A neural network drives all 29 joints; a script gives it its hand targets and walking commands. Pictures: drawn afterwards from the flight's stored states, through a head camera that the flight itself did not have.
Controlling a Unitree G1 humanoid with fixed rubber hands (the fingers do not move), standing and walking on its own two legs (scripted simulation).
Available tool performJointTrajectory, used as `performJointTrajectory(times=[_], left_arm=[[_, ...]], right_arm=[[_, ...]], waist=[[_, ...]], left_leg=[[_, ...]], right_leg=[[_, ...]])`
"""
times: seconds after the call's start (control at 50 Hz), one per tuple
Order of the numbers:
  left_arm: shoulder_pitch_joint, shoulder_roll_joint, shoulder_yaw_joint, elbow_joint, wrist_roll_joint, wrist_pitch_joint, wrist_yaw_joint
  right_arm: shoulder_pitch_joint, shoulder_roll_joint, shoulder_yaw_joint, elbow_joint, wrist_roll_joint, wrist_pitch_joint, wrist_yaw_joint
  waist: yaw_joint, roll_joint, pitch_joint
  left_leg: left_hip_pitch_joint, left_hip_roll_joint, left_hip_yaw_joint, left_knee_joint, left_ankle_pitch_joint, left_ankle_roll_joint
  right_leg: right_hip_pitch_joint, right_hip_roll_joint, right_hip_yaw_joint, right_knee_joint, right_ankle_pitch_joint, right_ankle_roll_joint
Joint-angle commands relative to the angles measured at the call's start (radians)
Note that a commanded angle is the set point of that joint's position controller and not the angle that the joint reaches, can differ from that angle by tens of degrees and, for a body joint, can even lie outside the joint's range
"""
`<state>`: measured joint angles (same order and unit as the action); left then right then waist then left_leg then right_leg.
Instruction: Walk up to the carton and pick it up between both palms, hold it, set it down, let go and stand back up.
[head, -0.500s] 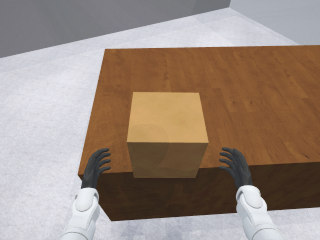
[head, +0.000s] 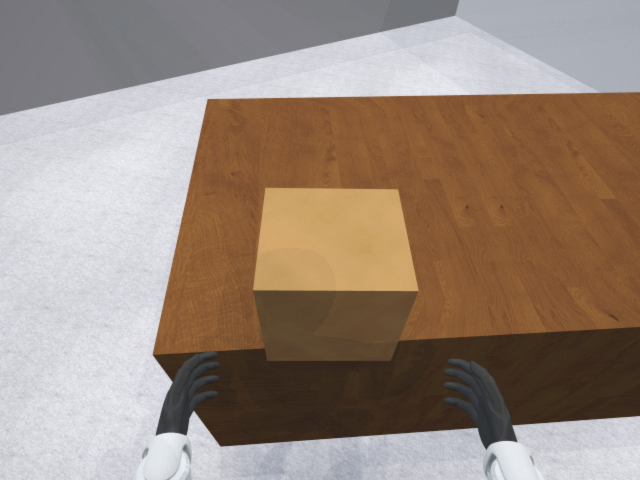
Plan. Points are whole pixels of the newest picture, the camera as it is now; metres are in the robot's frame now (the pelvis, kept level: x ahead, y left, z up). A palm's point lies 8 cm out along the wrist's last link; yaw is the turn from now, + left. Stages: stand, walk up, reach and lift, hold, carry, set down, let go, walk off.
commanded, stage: set down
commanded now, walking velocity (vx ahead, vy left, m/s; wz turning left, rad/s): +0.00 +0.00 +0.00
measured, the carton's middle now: (330, 277) +0.41 +0.01 -0.03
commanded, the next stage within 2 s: let go in 0.86 s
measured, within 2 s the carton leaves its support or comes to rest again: neither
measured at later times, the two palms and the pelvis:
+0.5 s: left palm (159, 451) +0.17 +0.22 -0.07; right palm (505, 461) +0.17 -0.21 -0.07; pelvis +0.00 +0.01 +0.00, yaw -1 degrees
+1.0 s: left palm (151, 468) +0.15 +0.23 -0.08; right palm out of the picture +0.14 -0.22 -0.08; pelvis +0.00 +0.01 +0.01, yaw -2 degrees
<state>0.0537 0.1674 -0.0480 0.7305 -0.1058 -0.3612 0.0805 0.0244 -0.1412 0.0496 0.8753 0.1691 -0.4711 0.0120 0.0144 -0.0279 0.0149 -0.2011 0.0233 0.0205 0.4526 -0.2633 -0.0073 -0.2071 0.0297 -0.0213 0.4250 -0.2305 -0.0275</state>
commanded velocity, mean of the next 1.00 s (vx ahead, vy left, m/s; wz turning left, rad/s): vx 0.00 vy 0.00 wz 0.00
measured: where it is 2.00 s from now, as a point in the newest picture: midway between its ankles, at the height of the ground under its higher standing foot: outside the picture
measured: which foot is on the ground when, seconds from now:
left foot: down 0.00-1.00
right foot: down 0.00-1.00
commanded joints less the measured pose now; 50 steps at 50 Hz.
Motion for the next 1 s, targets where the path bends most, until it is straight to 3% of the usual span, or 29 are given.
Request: performJointTrajectory(times=[0.0, 0.18, 0.22, 0.26, 0.28, 0.3, 0.32, 0.34, 0.4, 0.42, 0.48, 0.58, 0.6, 0.72, 0.78, 0.98], left_arm=[[-0.115, 0.087, 0.038, -0.166, 0.008, -0.013, -0.004], [-0.038, 0.095, 0.032, -0.288, 0.026, 0.109, -0.008], [-0.015, 0.079, 0.035, -0.251, 0.057, 0.156, -0.010], [-0.015, 0.101, 0.032, -0.298, 0.042, 0.175, -0.012], [-0.012, 0.096, 0.028, -0.284, 0.058, 0.195, -0.013], [-0.028, 0.110, 0.039, -0.347, 0.047, 0.192, -0.008], [-0.031, 0.112, 0.034, -0.348, 0.038, 0.194, -0.005], [0.004, 0.090, 0.020, -0.264, 0.060, 0.227, -0.013], [-0.017, 0.118, 0.042, -0.340, 0.049, 0.247, -0.016], [-0.021, 0.114, 0.041, -0.290, 0.066, 0.266, -0.018], [-0.009, 0.123, 0.043, -0.290, 0.063, 0.301, -0.024], [0.026, 0.124, 0.066, -0.314, 0.089, 0.358, -0.040], [0.034, 0.119, 0.069, -0.322, 0.088, 0.364, -0.041], [0.032, 0.126, 0.075, -0.327, 0.098, 0.416, -0.050], [0.032, 0.137, 0.083, -0.331, 0.098, 0.431, -0.049], [0.044, 0.136, 0.077, -0.334, 0.104, 0.449, -0.047]], right_arm=[[-0.123, -0.108, -0.034, -0.135, -0.008, -0.028, -0.001], [-0.041, -0.115, -0.068, -0.220, -0.044, 0.042, 0.007], [-0.026, -0.113, -0.067, -0.175, -0.063, 0.073, 0.009], [-0.016, -0.124, -0.069, -0.224, -0.071, 0.082, 0.011], [-0.013, -0.124, -0.083, -0.185, -0.080, 0.095, 0.010], [-0.019, -0.123, -0.091, -0.246, -0.071, 0.090, 0.011], [-0.021, -0.128, -0.091, -0.253, -0.074, 0.091, 0.013], [0.003, -0.129, -0.078, -0.175, -0.097, 0.115, 0.014], [-0.004, -0.130, -0.104, -0.252, -0.105, 0.127, 0.011], [-0.006, -0.119, -0.100, -0.208, -0.114, 0.144, 0.011], [0.017, -0.120, -0.090, -0.215, -0.121, 0.164, 0.012], [0.033, -0.136, -0.098, -0.209, -0.132, 0.185, 0.012], [0.035, -0.139, -0.098, -0.227, -0.135, 0.187, 0.012], [0.051, -0.126, -0.101, -0.213, -0.156, 0.223, 0.010], [0.052, -0.140, -0.104, -0.230, -0.167, 0.230, 0.012], [0.066, -0.152, -0.113, -0.228, -0.179, 0.230, 0.015]], waist=[[0.003, 0.017, -0.185], [0.016, 0.028, -0.126], [0.012, 0.032, -0.083], [0.019, 0.030, -0.113], [0.009, 0.041, -0.087], [0.023, 0.041, -0.114], [0.016, 0.031, -0.113], [0.004, 0.036, -0.061], [0.016, 0.022, -0.105], [0.012, 0.033, -0.068], [0.014, 0.023, -0.066], [0.020, 0.037, -0.068], [0.020, 0.018, -0.071], [0.007, 0.036, -0.059], [0.007, 0.012, -0.049], [-0.005, 0.043, -0.056]], left_leg=[[0.068, -0.019, 0.001, -0.042, 0.269, -0.031], [0.145, -0.014, 0.011, -0.072, 0.286, -0.033], [0.156, -0.011, 0.011, -0.086, 0.283, -0.034], [0.169, -0.012, 0.022, -0.086, 0.290, -0.028], [0.161, -0.007, 0.016, -0.090, 0.292, -0.033], [0.161, -0.011, 0.023, -0.084, 0.305, -0.032], [0.170, -0.013, 0.026, -0.083, 0.299, -0.029], [0.172, -0.013, 0.023, -0.094, 0.284, -0.030], [0.162, -0.012, 0.032, -0.102, 0.270, -0.019], [0.159, -0.012, 0.038, -0.108, 0.250, -0.021], [0.162, -0.015, 0.039, -0.116, 0.227, -0.016], [0.200, -0.010, 0.049, -0.113, 0.296, -0.019], [0.200, -0.013, 0.052, -0.115, 0.298, -0.017], [0.207, -0.015, 0.063, -0.118, 0.264, -0.017], [0.190, -0.015, 0.060, -0.117, 0.251, -0.011], [0.197, -0.010, 0.062, -0.110, 0.251, -0.017]], right_leg=[[0.128, -0.026, 0.056, -0.054, 0.233, -0.012], [0.117, -0.016, 0.037, -0.095, 0.178, -0.014], [0.107, -0.015, 0.035, -0.111, 0.174, -0.018], [0.114, -0.018, 0.034, -0.111, 0.173, -0.014], [0.104, -0.016, 0.031, -0.116, 0.172, -0.019], [0.107, -0.017, 0.031, -0.110, 0.180, -0.015], [0.099, -0.017, 0.029, -0.108, 0.177, -0.012], [0.085, -0.017, 0.027, -0.120, 0.166, -0.017], [0.097, -0.019, 0.027, -0.119, 0.159, -0.009], [0.091, -0.018, 0.023, -0.124, 0.143, -0.011], [0.086, -0.024, 0.025, -0.132, 0.135, -0.010], [0.094, -0.017, 0.015, -0.137, 0.175, -0.004], [0.088, -0.015, 0.009, -0.137, 0.185, -0.001], [0.074, -0.022, 0.007, -0.146, 0.162, -0.001], [0.069, -0.019, 0.003, -0.139, 0.162, 0.004], [0.060, -0.008, -0.004, -0.130, 0.154, 0.000]])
